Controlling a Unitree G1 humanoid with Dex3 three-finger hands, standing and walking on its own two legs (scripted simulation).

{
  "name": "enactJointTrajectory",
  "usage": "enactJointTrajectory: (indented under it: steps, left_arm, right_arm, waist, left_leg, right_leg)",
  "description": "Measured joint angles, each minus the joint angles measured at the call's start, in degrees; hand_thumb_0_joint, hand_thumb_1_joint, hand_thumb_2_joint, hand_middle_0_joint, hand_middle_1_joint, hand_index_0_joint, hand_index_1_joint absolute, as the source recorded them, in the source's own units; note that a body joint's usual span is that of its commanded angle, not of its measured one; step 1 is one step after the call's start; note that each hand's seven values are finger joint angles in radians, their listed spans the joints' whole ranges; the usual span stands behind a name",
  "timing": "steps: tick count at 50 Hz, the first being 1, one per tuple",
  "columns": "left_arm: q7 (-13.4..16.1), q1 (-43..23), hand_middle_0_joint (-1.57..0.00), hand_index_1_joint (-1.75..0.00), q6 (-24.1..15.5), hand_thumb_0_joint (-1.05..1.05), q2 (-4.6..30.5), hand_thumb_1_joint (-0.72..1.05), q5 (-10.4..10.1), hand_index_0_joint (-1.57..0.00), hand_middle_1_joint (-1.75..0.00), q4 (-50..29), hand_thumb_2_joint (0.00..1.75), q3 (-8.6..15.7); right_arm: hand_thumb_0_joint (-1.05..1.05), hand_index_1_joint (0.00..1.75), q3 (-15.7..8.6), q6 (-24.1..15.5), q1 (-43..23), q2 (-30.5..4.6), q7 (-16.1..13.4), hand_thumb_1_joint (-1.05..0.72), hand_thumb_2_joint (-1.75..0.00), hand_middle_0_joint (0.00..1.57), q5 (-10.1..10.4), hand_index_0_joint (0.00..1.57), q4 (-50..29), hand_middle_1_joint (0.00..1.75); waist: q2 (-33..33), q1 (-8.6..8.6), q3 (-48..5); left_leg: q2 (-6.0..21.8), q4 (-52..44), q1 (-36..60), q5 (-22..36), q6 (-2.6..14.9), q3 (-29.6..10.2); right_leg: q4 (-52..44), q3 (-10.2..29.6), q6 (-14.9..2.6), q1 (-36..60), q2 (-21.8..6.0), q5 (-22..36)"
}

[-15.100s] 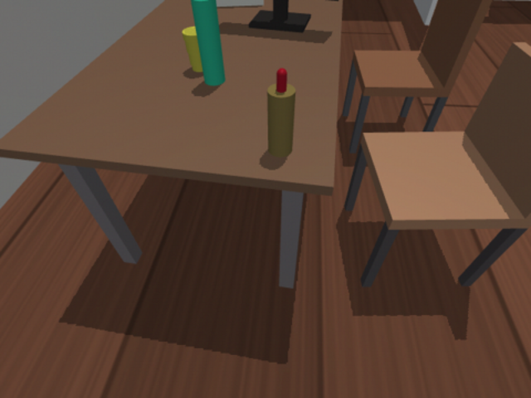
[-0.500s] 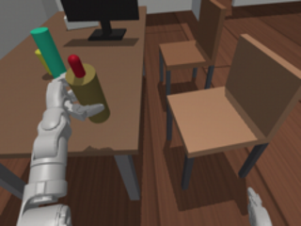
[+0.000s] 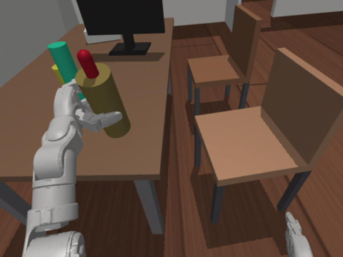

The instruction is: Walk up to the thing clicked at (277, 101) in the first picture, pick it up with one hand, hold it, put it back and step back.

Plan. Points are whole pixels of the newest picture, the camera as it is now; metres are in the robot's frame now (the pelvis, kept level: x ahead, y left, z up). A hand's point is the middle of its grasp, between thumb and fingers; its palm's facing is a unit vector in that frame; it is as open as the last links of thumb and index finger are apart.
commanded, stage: lift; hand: left
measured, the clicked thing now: (103, 97) +0.35 +0.15 +0.26
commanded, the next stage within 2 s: hold in 0.32 s
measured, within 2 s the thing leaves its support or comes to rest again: neither
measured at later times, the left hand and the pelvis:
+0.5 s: hand (92, 97) +0.35 +0.18 +0.25, palm faces +0.16 -0.99 +0.01, open 9.9 cm; pelvis +0.00 +0.01 +0.00, yaw +0 degrees
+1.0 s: hand (89, 89) +0.34 +0.17 +0.28, palm faces +0.14 -0.99 +0.01, open 9.9 cm; pelvis -0.01 +0.01 +0.00, yaw +0 degrees
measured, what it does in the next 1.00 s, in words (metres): stands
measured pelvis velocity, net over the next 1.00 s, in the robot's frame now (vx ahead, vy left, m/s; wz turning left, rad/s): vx -0.01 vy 0.01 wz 0.00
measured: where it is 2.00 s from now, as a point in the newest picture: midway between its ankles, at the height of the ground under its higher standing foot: outside the picture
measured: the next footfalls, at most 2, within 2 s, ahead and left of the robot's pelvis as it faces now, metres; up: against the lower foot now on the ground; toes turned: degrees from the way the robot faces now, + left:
none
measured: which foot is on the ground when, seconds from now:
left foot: down 0.00-1.00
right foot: down 0.00-1.00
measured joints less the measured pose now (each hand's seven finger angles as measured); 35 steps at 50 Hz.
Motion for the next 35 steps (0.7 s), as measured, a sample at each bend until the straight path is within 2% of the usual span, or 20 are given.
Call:
enactJointTrajectory:
  steps: [12,35]
  left_arm:
    - [-0.17,-0.95,-0.81,-1.32,3.6,-0.05,0.2,-0.61,0.1,-0.94,-1.24,-1.89,0.9,0.04]
    - [-0.55,-2.2,-0.82,-1.32,9.29,-0.04,1.09,-0.61,-1.26,-0.95,-1.24,-7.11,0.87,0.77]
  right_arm:
    - [-0.02,0.05,-0.39,-0.93,-0.22,-0.04,0.61,0.54,-0.05,0.05,0.17,0.05,0.44,0.05]
    - [-0.02,0.05,-1.13,-2.45,-1.54,-0.37,0.88,0.53,-0.05,0.05,0.64,0.05,4.14,0.05]
  waist:
    - [0.22,0.11,0.03]
    - [0.94,0.79,-0.17]
  left_leg:
    - [-0.05,-0.45,0.9,0.22,0.12,0.1]
    - [-0.33,-0.13,0.69,0.33,0.62,0.26]
  right_leg:
    - [-0.73,0.09,0.12,1.0,-0.04,0.41]
    - [-0.99,0.25,0.57,1.04,-0.32,0.89]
